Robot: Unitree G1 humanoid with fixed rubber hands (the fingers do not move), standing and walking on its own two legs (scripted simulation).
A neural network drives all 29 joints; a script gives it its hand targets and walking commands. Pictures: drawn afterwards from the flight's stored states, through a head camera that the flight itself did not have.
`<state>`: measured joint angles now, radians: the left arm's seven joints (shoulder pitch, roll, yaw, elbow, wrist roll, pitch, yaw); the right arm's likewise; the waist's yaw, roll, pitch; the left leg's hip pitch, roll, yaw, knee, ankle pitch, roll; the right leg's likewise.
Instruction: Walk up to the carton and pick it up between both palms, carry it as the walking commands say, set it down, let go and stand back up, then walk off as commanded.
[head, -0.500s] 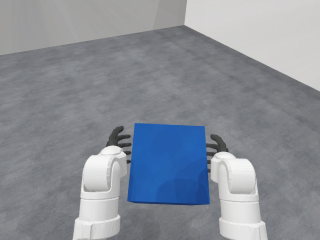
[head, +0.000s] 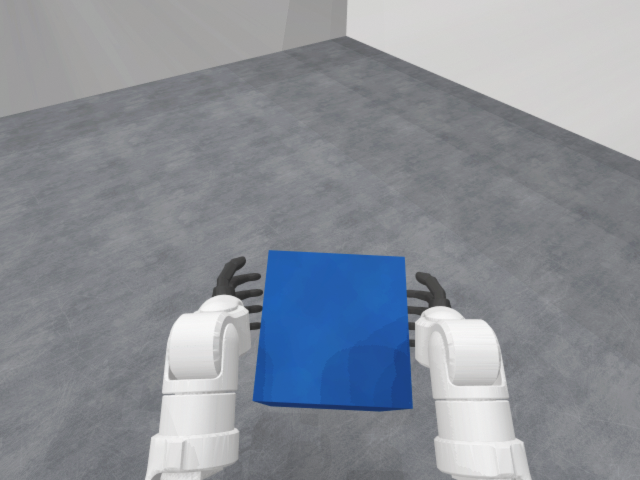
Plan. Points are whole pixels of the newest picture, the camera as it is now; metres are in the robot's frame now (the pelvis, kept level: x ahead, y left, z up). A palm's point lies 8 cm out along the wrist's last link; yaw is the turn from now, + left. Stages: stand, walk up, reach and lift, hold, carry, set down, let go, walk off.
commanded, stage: carry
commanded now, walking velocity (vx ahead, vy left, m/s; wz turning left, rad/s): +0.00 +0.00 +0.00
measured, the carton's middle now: (330, 339) +0.32 -0.01 -0.01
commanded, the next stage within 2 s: hold in 0.68 s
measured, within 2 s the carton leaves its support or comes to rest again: neither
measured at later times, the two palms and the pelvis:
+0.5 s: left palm (230, 306) +0.32 +0.12 +0.07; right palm (428, 322) +0.30 -0.13 +0.05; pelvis +0.01 +0.00 +0.00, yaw +0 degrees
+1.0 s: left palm (256, 313) +0.33 +0.09 +0.05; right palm (446, 363) +0.27 -0.15 +0.02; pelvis +0.01 +0.01 +0.00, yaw -7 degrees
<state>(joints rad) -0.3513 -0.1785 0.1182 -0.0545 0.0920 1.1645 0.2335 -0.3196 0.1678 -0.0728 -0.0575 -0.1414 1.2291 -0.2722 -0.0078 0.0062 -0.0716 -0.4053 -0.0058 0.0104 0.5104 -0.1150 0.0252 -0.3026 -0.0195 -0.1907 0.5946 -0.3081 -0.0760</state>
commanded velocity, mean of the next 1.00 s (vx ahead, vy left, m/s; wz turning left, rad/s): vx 0.00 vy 0.00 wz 0.00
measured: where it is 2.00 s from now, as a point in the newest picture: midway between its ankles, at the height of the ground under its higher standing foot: outside the picture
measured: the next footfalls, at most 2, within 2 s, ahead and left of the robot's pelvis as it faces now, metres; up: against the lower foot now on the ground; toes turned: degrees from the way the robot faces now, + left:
none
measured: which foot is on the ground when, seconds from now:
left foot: down 0.00-1.00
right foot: down 0.00-1.00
